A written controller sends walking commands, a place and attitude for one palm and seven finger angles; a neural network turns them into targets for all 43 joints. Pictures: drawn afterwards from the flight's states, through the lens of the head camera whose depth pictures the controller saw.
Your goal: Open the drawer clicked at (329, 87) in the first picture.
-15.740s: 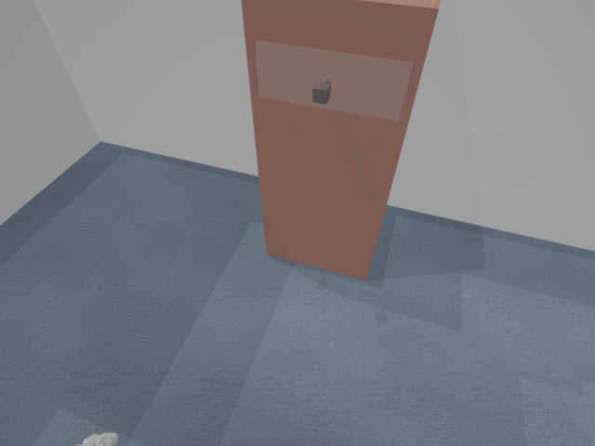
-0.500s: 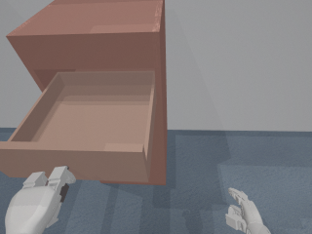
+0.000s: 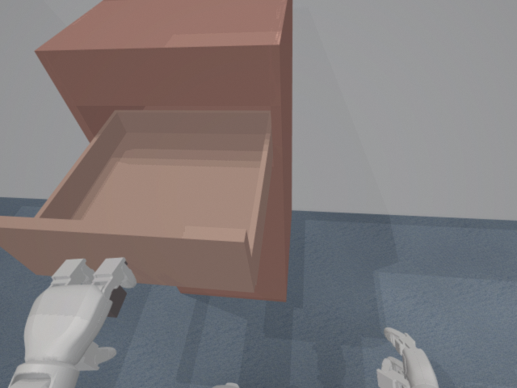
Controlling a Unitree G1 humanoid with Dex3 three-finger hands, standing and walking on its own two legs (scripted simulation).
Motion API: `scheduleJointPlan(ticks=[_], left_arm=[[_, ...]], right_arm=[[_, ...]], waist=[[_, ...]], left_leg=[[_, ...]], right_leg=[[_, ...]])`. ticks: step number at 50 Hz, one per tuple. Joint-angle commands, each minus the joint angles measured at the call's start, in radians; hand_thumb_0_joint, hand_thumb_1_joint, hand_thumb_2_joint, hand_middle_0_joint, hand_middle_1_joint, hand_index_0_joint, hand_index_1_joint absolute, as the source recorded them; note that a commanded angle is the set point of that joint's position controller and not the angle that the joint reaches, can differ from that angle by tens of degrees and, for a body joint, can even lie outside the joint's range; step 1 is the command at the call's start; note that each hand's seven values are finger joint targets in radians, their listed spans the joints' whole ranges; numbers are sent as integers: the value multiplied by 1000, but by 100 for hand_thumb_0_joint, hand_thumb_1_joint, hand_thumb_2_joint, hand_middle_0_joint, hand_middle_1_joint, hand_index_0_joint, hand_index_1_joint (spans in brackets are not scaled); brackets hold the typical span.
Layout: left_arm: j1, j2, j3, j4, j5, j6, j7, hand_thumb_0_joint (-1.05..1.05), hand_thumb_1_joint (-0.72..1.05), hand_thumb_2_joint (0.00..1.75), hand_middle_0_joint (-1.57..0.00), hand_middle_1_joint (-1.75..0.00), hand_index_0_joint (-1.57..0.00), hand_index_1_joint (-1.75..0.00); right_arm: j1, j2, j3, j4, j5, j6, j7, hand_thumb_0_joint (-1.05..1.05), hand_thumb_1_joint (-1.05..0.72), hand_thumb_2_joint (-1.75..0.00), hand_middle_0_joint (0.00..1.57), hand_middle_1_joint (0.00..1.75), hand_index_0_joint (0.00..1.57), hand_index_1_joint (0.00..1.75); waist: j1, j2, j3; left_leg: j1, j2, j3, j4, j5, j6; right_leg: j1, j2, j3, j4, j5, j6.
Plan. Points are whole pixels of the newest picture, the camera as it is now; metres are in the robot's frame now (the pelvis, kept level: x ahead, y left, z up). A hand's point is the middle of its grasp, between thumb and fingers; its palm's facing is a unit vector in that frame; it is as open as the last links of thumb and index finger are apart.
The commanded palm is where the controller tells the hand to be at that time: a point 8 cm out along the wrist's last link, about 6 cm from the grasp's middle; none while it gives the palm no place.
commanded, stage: open the thumb to release the handle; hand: left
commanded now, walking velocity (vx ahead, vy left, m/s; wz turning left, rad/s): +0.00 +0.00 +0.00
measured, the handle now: (111, 285) +0.23 +0.25 +0.07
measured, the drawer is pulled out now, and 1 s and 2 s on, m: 0.30 0.30 0.30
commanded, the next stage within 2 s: lift the hand off the handle in 0.06 s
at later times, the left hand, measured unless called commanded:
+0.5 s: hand (104, 313) +0.20 +0.25 +0.06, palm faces +0.04 -0.09 -1.00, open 13.5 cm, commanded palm +0.17 +0.25 +0.12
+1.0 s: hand (75, 290) +0.20 +0.26 +0.12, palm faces +0.08 -0.08 -0.99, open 13.4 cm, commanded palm +0.17 +0.26 +0.19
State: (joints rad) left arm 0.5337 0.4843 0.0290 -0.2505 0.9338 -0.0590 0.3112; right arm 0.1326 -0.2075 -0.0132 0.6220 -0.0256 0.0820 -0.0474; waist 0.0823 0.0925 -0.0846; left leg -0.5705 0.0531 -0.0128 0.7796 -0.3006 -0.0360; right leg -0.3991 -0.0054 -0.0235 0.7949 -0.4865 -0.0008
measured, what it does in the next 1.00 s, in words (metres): stands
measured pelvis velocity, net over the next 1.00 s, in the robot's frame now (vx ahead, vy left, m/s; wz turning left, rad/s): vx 0.00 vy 0.01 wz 0.01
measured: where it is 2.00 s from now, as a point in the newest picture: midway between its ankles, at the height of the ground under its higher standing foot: outside the picture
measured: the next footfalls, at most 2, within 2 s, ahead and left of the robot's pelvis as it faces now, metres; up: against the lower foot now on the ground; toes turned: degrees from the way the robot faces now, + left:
none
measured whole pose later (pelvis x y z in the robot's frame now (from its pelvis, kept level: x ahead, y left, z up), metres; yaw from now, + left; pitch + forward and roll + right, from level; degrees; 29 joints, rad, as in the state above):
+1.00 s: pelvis +0.00 +0.01 +0.02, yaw +1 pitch +1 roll +0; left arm 0.43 0.53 0.04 -0.38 0.86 0.03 0.12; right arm 0.09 -0.24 0.01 0.62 -0.01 0.07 -0.06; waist 0.11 0.10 -0.04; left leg -0.39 0.03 -0.01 0.61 -0.23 -0.02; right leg -0.21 -0.02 -0.02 0.60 -0.40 0.02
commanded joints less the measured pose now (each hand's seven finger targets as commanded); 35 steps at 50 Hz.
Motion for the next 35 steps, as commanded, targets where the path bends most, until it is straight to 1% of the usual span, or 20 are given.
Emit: scheduleJointPlan(ticks=[1,3,4,7,8,9,11,12,13,15,18,20,24,26,28,30,31,33,34,35], left_arm=[[-155,176,184,-131,-11,25,22,0,-50,30,-30,-120,-30,-120],[-170,208,212,-97,-9,21,14,0,-50,30,-30,-120,-30,-120],[-171,190,192,-108,-6,15,10,0,-50,30,-30,-120,-30,-120],[-156,183,185,-110,-6,5,-1,0,-50,30,-30,-120,-30,-120],[-119,135,151,-89,-9,9,-5,0,-50,30,-30,-120,-30,-120],[-132,139,146,-76,-11,7,-8,0,-50,30,-30,-120,-30,-120],[-165,185,180,-86,2,0,-6,0,-50,30,-30,-120,-30,-120],[-179,187,180,-83,12,-2,-3,0,-50,30,-30,-120,-30,-120],[-183,202,197,-95,15,-3,-1,0,-50,30,-30,-120,-30,-120],[-191,163,162,-91,16,-5,2,0,-50,30,-30,-120,-30,-120],[-194,159,162,-97,9,-5,8,0,-50,30,-30,-120,-30,-120],[-205,129,125,-112,14,-6,11,0,-50,30,-30,-120,-30,-120],[-228,151,136,-146,26,13,17,0,-50,30,-30,-120,-30,-120],[-229,157,131,-205,20,17,18,0,-50,30,-30,-120,-30,-120],[-228,198,172,-210,11,30,12,0,-50,30,-30,-120,-30,-120],[-248,180,153,-228,0,28,2,0,-50,30,-30,-120,-30,-120],[-231,165,139,-248,-7,31,-5,0,-50,30,-30,-120,-30,-120],[-214,209,188,-259,-20,35,-13,0,-50,30,-30,-120,-30,-120],[-207,179,158,-281,-23,36,-22,0,-50,30,-30,-120,-30,-120],[-223,181,160,-292,-28,34,-27,0,-50,30,-30,-120,-30,-120]], right_arm=[[-152,-104,-27,-164,2,-62,-21,0,-90,-90,20,30,20,30],[-157,-106,-26,-150,1,-65,-28,0,-90,-90,20,30,20,30],[-156,-103,-25,-154,0,-68,-27,0,-90,-90,20,30,20,30],[-156,-104,-28,-153,0,-67,-22,0,-90,-90,20,30,20,30],[-159,-102,-30,-155,-1,-70,-17,0,-90,-90,20,30,20,30],[-152,-105,-27,-154,1,-71,-16,0,-90,-90,20,30,20,30],[-157,-109,-31,-149,-3,-67,-19,0,-90,-90,20,30,20,30],[-158,-107,-31,-148,-4,-65,-19,0,-90,-90,20,30,20,30],[-162,-109,-32,-146,-5,-64,-18,0,-90,-90,20,30,20,30],[-156,-104,-34,-146,-3,-63,-13,0,-90,-90,20,30,20,30],[-156,-108,-39,-150,-1,-61,-9,0,-90,-90,20,30,20,30],[-153,-105,-42,-153,-3,-63,-6,0,-90,-90,20,30,20,30],[-158,-108,-38,-160,-3,-58,-3,0,-90,-90,20,30,20,30],[-161,-104,-38,-167,-3,-61,-4,0,-90,-90,20,30,20,30],[-172,-108,-32,-163,0,-60,-10,0,-90,-90,20,30,20,30],[-171,-103,-31,-162,0,-65,-14,0,-90,-90,20,30,20,30],[-172,-103,-28,-170,2,-68,-13,0,-90,-90,20,30,20,30],[-178,-107,-26,-166,3,-70,-16,0,-90,-90,20,30,20,30],[-178,-103,-21,-174,5,-71,-14,0,-90,-90,20,30,20,30],[-174,-105,-24,-169,7,-72,-12,0,-90,-90,20,30,20,30]], waist=[[-7,-76,-80],[-1,-83,-79],[1,-63,-82],[6,-68,-93],[4,-83,-89],[-5,-103,-60],[8,-84,-83],[6,-80,-84],[11,-48,-99],[3,-39,-93],[1,-46,-108],[-1,-38,-113],[5,-41,-143],[6,-14,-160],[6,-18,-148],[2,-31,-136],[5,-1,-134],[12,-33,-149],[8,-23,-128],[6,-22,-128]], left_leg=[[250,-73,35,-89,71,56],[261,-74,34,-94,78,55],[266,-74,37,-97,83,56],[273,-75,38,-107,112,55],[273,-77,39,-106,114,54],[258,-75,39,-106,104,57],[260,-78,41,-109,110,56],[262,-79,42,-107,115,56],[276,-78,42,-108,129,53],[279,-77,41,-106,134,53],[288,-73,37,-111,135,51],[288,-72,38,-109,141,53],[296,-68,37,-115,146,52],[319,-70,38,-114,161,54],[327,-68,32,-121,161,52],[333,-67,31,-131,158,54],[344,-68,33,-135,164,54],[354,-66,32,-141,180,52],[353,-66,33,-148,177,52],[360,-63,30,-156,184,51]], right_leg=[[-118,29,4,-218,245,1],[-106,31,15,-236,245,-1],[-104,28,13,-233,251,-1],[-81,29,7,-230,294,-1],[-79,32,9,-236,302,-1],[-95,29,7,-236,296,3],[-79,28,11,-233,302,0],[-80,26,12,-232,309,0],[-68,30,17,-233,320,-6],[-80,33,4,-224,318,-6],[-80,39,-3,-222,300,-9],[-90,37,-8,-213,310,-9],[-79,37,-12,-205,299,-11],[-67,35,-12,-209,318,-12],[-57,39,-5,-225,307,-14],[-56,36,-13,-228,305,-10],[-54,35,-15,-233,309,-9],[-27,36,-11,-245,327,-9],[-35,32,-19,-247,320,-6],[-29,34,-25,-247,319,-7]])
